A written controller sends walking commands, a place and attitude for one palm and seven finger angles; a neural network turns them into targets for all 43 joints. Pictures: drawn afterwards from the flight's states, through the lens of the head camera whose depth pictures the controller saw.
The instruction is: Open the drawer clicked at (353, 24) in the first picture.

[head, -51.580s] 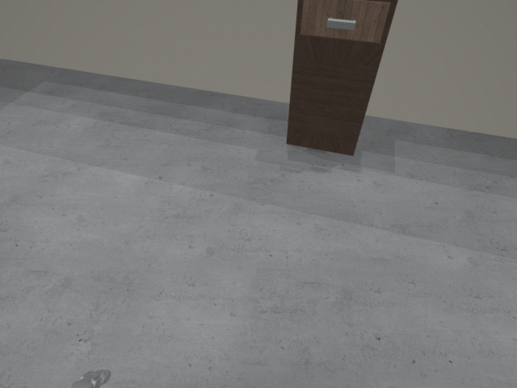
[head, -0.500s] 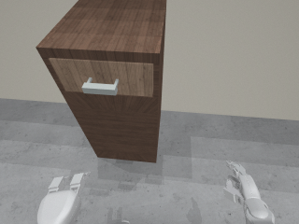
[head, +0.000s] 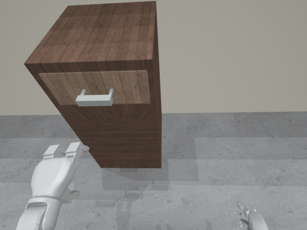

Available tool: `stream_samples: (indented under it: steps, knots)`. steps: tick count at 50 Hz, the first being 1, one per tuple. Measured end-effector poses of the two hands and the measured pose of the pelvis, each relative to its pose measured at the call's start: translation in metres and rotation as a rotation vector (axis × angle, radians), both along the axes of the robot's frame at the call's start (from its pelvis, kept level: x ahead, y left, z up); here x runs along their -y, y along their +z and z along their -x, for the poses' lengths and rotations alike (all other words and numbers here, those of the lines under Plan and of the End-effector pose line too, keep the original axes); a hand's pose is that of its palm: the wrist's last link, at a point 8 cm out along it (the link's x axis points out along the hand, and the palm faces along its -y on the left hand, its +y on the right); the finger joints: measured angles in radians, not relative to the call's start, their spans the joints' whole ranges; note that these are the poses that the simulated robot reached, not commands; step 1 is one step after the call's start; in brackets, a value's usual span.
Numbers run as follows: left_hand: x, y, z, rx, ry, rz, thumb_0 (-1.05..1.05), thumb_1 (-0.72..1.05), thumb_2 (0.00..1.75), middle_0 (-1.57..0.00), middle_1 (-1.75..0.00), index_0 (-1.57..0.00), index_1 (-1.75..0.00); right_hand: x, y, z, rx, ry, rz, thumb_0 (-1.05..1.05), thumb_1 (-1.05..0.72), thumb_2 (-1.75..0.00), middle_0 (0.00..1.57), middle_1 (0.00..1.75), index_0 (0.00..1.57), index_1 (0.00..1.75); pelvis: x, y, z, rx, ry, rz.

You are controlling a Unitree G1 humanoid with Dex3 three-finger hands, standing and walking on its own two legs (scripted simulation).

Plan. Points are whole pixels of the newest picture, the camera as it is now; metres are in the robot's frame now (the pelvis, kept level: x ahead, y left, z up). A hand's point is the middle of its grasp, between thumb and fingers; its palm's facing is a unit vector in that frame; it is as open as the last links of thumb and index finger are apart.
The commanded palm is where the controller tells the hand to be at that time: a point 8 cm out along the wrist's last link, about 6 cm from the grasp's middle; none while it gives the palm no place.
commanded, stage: raise the hand with hooked fingers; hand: left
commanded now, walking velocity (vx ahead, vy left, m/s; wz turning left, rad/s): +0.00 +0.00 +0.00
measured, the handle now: (96, 95) +0.53 +0.27 +0.00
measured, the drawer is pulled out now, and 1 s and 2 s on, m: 0.00 0.00 0.00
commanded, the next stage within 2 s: move the hooked fingers above the handle in 0.96 s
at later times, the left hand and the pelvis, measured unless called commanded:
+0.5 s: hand (45, 137) +0.29 +0.29 +0.11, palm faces +0.10 -0.06 -0.99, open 13.8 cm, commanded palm +0.26 +0.28 +0.17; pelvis -0.01 +0.04 +0.02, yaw +1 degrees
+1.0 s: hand (47, 136) +0.29 +0.27 +0.12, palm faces +0.12 -0.08 -0.99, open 13.8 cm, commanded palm +0.26 +0.27 +0.17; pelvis -0.02 +0.03 +0.02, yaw +1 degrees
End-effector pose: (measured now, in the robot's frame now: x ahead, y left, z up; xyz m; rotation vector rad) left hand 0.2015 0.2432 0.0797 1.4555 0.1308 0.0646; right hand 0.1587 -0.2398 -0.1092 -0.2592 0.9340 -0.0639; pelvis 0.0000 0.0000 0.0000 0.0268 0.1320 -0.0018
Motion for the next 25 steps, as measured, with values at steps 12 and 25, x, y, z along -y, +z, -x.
stream_samples:
  steps: [12, 25]
  knots:
    - [-0.036, 0.045, -0.035, 0.198, 0.096, -0.031, -0.01, -0.28, 0.4, -0.31, -1.06, -0.3, -1.06, -0.031, 0.02, -0.029, 0.117, -0.036, -0.052, 0.02, -0.9, -0.9, 0.2, 0.3, 0.19, 0.3, -0.028, 0.005, 0.003, 0.044, 0.008, 0.019]
    - [-0.044, 0.084, -0.06, 0.134, 0.01, -0.052, -0.01, -0.47, 0.31, -0.32, -1.19, -0.32, -1.19, -0.091, 0.043, -0.042, 0.147, 0.077, -0.12, 0.01, -0.9, -0.9, 0.2, 0.3, 0.2, 0.3, -0.039, 0.019, 0.009, 0.12, 0.019, 0.025]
